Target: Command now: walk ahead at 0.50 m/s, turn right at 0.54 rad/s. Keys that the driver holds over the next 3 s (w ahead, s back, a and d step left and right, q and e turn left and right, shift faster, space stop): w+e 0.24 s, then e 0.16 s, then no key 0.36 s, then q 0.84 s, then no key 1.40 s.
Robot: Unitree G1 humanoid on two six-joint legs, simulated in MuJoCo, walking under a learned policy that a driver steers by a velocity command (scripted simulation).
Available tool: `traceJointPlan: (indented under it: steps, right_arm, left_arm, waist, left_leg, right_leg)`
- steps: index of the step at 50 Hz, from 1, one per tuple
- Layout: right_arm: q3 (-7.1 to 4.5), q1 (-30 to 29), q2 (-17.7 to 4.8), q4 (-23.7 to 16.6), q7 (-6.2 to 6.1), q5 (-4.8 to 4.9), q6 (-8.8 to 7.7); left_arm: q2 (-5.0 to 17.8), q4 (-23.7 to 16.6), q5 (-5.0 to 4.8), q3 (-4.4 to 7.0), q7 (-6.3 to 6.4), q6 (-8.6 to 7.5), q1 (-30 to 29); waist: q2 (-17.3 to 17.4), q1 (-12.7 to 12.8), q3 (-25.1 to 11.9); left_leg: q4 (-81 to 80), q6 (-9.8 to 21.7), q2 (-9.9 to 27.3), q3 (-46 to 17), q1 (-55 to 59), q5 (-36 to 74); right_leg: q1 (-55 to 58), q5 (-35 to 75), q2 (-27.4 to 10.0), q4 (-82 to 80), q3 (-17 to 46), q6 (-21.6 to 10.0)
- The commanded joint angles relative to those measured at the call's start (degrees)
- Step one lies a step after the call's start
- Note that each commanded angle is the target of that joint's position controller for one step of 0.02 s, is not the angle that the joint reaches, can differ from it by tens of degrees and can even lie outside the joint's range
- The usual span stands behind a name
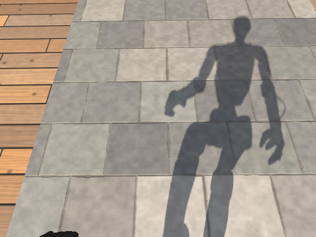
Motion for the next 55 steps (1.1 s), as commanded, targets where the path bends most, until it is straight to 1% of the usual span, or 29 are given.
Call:
traceJointPlan:
  steps: [1, 2, 3, 4, 5, 6, 10, 15, 19, 22, 23, 24, 25, 26, 28, 30, 33, 35, 38, 40, 41, 42, 43, 45, 49, 52, 53, 54, 55]
  right_arm:
    - [-0.07, 2.02, -4.3, -6.77, -0.28, -1.63, -0.93]
    - [1.06, 1.51, -2.95, -8.24, 0.85, -1.19, -3.57]
    - [-0.36, -6.09, -8.0, -9.77, 1.74, 1.23, -5.33]
    - [-0.15, -8.64, -7.79, -11.0, 1.92, 1.92, -6.22]
    - [-0.17, -8.39, -7.23, -10.34, 1.5, 0.85, -6.33]
    - [-0.68, -7.47, -7.86, -9.79, 1.21, -0.12, -5.77]
    - [-0.57, -6.92, -5.64, -10.7, 1.0, -1.52, -3.3]
    - [0.45, -17.37, -3.34, -14.2, 1.04, -1.49, -3.42]
    - [-0.42, -18.8, -5.57, -15.55, 1.72, -0.8, -3.6]
    - [-1.46, -12.23, -7.62, -13.8, 1.91, -1.41, -4.41]
    - [-1.75, -8.94, -8.95, -13.48, 1.66, -2.53, -4.84]
    - [-1.94, -5.4, -11.64, -13.84, 1.33, -3.7, -4.78]
    - [-2.12, -3.42, -11.82, -12.46, 1.61, -3.18, -3.62]
    - [-1.53, -6.31, -8.67, -14.07, 1.88, -1.3, -2.83]
    - [0.35, -11.42, -4.08, -15.14, 1.78, -1.51, -1.4]
    - [0.8, -14.48, -3.93, -14.25, 1.66, -2.01, -0.53]
    - [0.31, -14.42, -4.96, -12.8, 1.39, -2.0, -0.24]
    - [-0.04, -13.16, -6.04, -12.01, 1.2, -1.37, 0.05]
    - [0.3, -14.11, -6.02, -11.55, 1.13, -0.58, 0.97]
    - [1.81, -11.37, -2.39, -9.93, 1.73, -0.74, 0.73]
    - [1.76, -9.46, -2.59, -9.9, 2.25, -1.27, 0.39]
    - [1.42, -10.82, -3.35, -10.15, 2.22, -0.93, 0.44]
    - [1.08, -12.7, -4.67, -10.53, 1.99, -0.87, 0.63]
    - [0.51, -11.92, -5.14, -10.55, 1.44, -0.5, 1.1]
    - [-0.48, -9.33, -5.05, -11.46, 1.9, -0.12, 1.8]
    - [-1.13, -8.3, -5.13, -12.42, 2.58, -0.16, 2.49]
    - [-1.56, -7.72, -6.03, -12.64, 2.65, -0.08, 2.69]
    - [-2.25, -7.41, -8.06, -12.91, 2.41, -0.13, 2.88]
    - [-2.9, -5.57, -10.5, -13.31, 2.08, -0.55, 2.79]
  left_arm:
    - [19.17, 0.86, -0.11, 7.14, 1.95, 0.45, 21.61]
    - [18.41, -1.13, 0.09, 6.35, 1.68, -0.32, 20.81]
    - [13.75, -1.08, 0.76, 4.97, 1.47, -0.85, 20.18]
    - [11.92, -1.23, 0.76, 4.45, 1.55, -1.26, 17.08]
    - [10.36, -2.0, 0.56, 3.96, 1.59, -1.38, 12.87]
    - [8.66, -3.03, 0.94, 3.37, 1.78, -1.44, 9.89]
    - [10.12, -3.73, 0.79, 3.65, 2.84, -1.72, 9.6]
    - [11.95, -2.43, 0.56, 4.33, 4.4, -0.37, 13.06]
    - [11.33, -1.44, 0.12, 4.41, 5.15, 1.1, 15.12]
    - [9.58, -2.85, 0.46, 4.03, 5.9, 1.64, 11.4]
    - [7.37, -3.6, 0.8, 3.3, 5.8, 1.51, 11.66]
    - [3.89, -4.35, 2.09, 2.07, 5.73, 1.37, 15.81]
    - [4.63, -3.47, 0.69, 1.73, 5.32, 1.3, 26.99]
    - [10.23, -1.11, 0.14, 2.81, 5.23, 1.96, 27.78]
    - [11.94, -2.04, 0.32, 3.44, 5.93, 4.08, 16.56]
    - [9.25, -2.93, 1.01, 2.87, 6.19, 5.34, 14.3]
    - [5.11, -2.28, 1.59, 1.39, 6.07, 4.68, 14.93]
    - [5.4, -2.14, 1.54, 1.21, 5.85, 4.36, 13.64]
    - [5.6, -1.13, 1.65, 1.35, 5.33, 4.6, 13.69]
    - [5.98, -1.78, 3.15, 1.2, 5.29, 4.55, 12.02]
    - [10.3, -2.48, 3.44, 2.12, 5.59, 4.6, 10.48]
    - [9.77, -1.58, 3.25, 2.33, 5.39, 4.33, 10.09]
    - [8.27, -2.1, 3.33, 2.05, 5.31, 3.84, 9.02]
    - [9.11, -2.23, 3.04, 2.56, 5.71, 3.14, 8.68]
    - [10.26, -2.74, 1.92, 3.66, 7.17, 2.75, 9.71]
    - [9.74, -3.71, 1.54, 3.93, 8.03, 2.9, 8.24]
    - [9.69, -3.9, 1.63, 4.09, 8.18, 3.03, 8.4]
    - [8.99, -4.35, 1.92, 4.1, 8.24, 3.24, 8.67]
    - [7.52, -5.39, 2.09, 3.83, 8.21, 3.45, 6.58]
  waist:
    - [-9.71, 9.1, -16.91]
    - [-11.06, 7.68, -25.19]
    - [-5.42, 10.61, -20.3]
    - [-2.75, 8.9, -12.97]
    - [1.81, 5.9, -8.5]
    - [1.35, 3.8, -6.32]
    - [-0.22, 1.61, -4.52]
    - [-3.37, 5.17, -2.45]
    - [-5.39, 5.46, -4.61]
    - [-6.55, 1.69, -6.96]
    - [-4.07, 0.61, -11.03]
    - [6.79, 1.52, -17.94]
    - [20.94, 5.51, -25.14]
    - [12.76, 4.76, -23.07]
    - [4.93, 2.95, -12.44]
    - [6.83, 4.75, -6.9]
    - [9.7, 4.69, -7.98]
    - [9.62, 3.55, -10.26]
    - [8.51, 4.71, -9.1]
    - [5.63, 4.6, -6.75]
    - [-0.6, 2.14, -4.71]
    - [-5.18, 2.1, -3.61]
    - [-5.44, 2.95, -1.47]
    - [-7.59, 2.79, -0.2]
    - [-7.47, 2.97, -2.69]
    - [-5.45, 2.81, -3.81]
    - [-2.42, 3.02, -3.92]
    - [4.2, 3.71, -3.52]
    - [12.41, 2.54, -4.18]
  left_leg:
    - [45.15, 1.65, 4.37, -2.45, -30.84, 25.36]
    - [57.45, 0.66, -5.11, -15.67, -45.44, -7.44]
    - [58.79, 2.27, -1.3, -21.21, -51.67, -3.4]
    - [54.73, 3.4, 1.21, -20.45, -52.45, 1.88]
    - [49.14, 3.12, 3.61, -20.05, -49.29, 5.44]
    - [44.89, 2.5, 5.22, -20.0, -45.03, 7.78]
    - [35.74, -1.59, 4.97, -18.32, -40.17, 13.52]
    - [13.24, -3.07, -0.38, -16.44, -34.88, 29.98]
    - [6.21, -1.7, -2.95, -18.88, -31.35, 31.28]
    - [1.41, 1.24, -1.69, -18.91, -25.65, 32.03]
    - [0.36, 3.4, 2.0, -20.36, -17.06, 41.92]
    - [5.11, 8.4, 13.74, -31.32, -1.49, 66.52]
    - [3.36, 19.9, 25.52, -51.3, 8.84, 64.36]
    - [0.54, 19.68, 24.0, -52.79, 4.12, 46.32]
    - [-2.26, 14.91, 16.7, -39.4, -8.15, 30.17]
    - [-5.94, 12.96, 11.66, -31.87, -19.99, 25.75]
    - [-6.05, 13.59, 9.08, -25.62, -22.1, 33.77]
    - [-5.43, 14.66, 10.67, -26.35, -19.64, 33.91]
    - [-5.19, 13.05, 10.04, -26.18, -22.32, 19.22]
    - [-5.01, 7.29, 6.68, -25.58, -29.28, 6.13]
    - [-2.68, 4.19, 2.75, -22.1, -31.41, 2.28]
    - [-0.12, 2.36, -0.01, -18.18, -26.64, 5.18]
    - [2.72, 1.72, -0.82, -17.89, -25.81, 8.24]
    - [7.08, 2.41, -1.87, -17.07, -28.05, 12.21]
    - [15.47, 3.43, -1.66, -16.19, -31.41, 15.61]
    - [17.22, 4.61, -0.59, -16.7, -29.81, 17.4]
    - [14.88, 5.53, -0.13, -18.55, -28.41, 24.05]
    - [9.12, 7.64, 1.82, -24.63, -27.48, 28.89]
    - [1.31, 12.99, 6.85, -38.03, -22.51, 31.43]
  right_leg:
    - [45.09, -2.5, -10.17, -3.04, 24.02, -12.07]
    - [55.31, -10.14, -19.04, -13.99, 52.57, -20.36]
    - [52.9, -9.89, -17.28, -16.71, 46.23, -16.3]
    - [44.77, -5.77, -15.09, -16.83, 37.55, -13.85]
    - [35.8, 0.51, -12.39, -17.19, 30.81, -11.91]
    - [29.28, 5.95, -10.37, -18.3, 26.32, -10.88]
    - [19.13, 14.55, -7.02, -21.23, 19.98, -11.12]
    - [14.55, 17.86, -1.9, -17.32, 14.56, -5.84]
    - [19.0, 14.78, -3.42, -11.02, 20.66, -3.13]
    - [22.77, 15.57, -3.28, -1.67, 23.52, -0.79]
    - [21.25, 12.66, 0.3, 6.14, 21.47, 1.39]
    - [11.19, -12.98, 5.85, 21.6, 16.78, 4.45]
    - [-0.26, -37.36, 9.8, 36.2, 14.71, 7.22]
    - [-2.81, -33.15, 5.96, 41.73, 16.88, 8.69]
    - [-4.14, -26.56, 2.94, 40.98, 13.1, 10.09]
    - [2.27, -23.1, 0.7, 31.51, 10.88, 10.26]
    - [10.36, -21.3, 0.52, 17.07, 6.82, 10.24]
    - [13.23, -16.99, 0.13, 10.44, 6.48, 9.75]
    - [19.97, -7.2, 0.94, -1.95, 4.89, 7.9]
    - [27.31, -1.97, -2.15, -9.44, 8.99, 5.14]
    - [25.36, -5.14, -6.36, -9.32, 12.71, 2.76]
    - [17.09, -16.68, -5.91, -10.83, 12.14, 1.47]
    - [14.36, -20.67, -4.98, -12.51, 11.55, 2.01]
    - [14.6, -16.47, -5.91, -12.72, 11.71, 2.65]
    - [18.37, 0.25, -12.16, -9.37, 13.41, -0.81]
    - [16.84, 3.77, -13.1, -5.26, 11.74, -0.88]
    - [15.6, 1.41, -10.9, -2.51, 8.78, 0.79]
    - [13.37, -3.02, -6.01, 2.95, 3.27, 3.8]
    - [7.03, -11.65, 1.73, 13.64, -0.91, 8.07]
Next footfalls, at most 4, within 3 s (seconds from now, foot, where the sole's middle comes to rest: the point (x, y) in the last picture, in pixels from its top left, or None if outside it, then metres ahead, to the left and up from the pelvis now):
0.46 left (149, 233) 0.47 0.06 -0.75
0.80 right None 0.33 -0.15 -0.75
1.44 right None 0.39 -0.16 -0.75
1.84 left None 0.35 0.09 -0.75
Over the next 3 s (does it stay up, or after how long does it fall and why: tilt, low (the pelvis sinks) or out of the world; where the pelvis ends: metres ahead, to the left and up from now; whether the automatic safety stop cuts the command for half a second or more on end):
stays up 0.34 -0.04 0.02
